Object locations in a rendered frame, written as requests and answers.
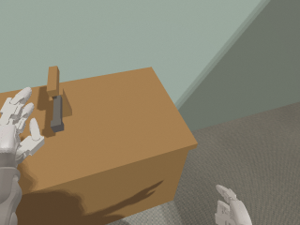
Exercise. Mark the left robot forearm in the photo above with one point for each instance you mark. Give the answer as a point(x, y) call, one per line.
point(10, 195)

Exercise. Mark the robot left hand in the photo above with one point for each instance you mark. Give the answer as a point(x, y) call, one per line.
point(12, 123)

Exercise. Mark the counter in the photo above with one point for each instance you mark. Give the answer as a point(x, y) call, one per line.
point(122, 150)

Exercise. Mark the robot right hand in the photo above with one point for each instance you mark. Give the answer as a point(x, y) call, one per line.
point(233, 214)

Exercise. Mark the tap lever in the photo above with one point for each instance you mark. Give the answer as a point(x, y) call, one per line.
point(57, 124)

